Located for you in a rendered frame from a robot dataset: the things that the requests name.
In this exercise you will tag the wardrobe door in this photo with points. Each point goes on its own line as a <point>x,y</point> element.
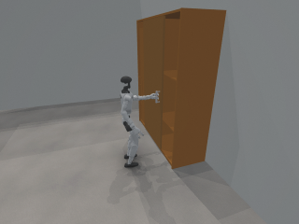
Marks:
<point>153,54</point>
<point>141,59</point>

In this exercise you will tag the robot left shin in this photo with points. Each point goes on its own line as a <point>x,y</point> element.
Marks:
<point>129,145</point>

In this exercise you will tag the robot left upper arm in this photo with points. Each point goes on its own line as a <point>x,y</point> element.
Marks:
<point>134,97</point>

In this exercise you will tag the robot left forearm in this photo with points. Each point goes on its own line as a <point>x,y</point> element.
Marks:
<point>145,97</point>

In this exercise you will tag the robot right upper arm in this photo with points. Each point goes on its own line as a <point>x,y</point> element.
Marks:
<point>126,101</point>

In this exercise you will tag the left robot hand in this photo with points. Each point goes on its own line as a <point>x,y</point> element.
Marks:
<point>152,96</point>

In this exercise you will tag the right robot hand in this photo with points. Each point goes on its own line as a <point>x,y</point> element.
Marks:
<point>137,131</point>

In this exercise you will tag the robot right forearm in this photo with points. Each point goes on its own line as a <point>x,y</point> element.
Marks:
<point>127,119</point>

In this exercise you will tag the robot left foot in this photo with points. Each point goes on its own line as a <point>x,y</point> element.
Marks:
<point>127,157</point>

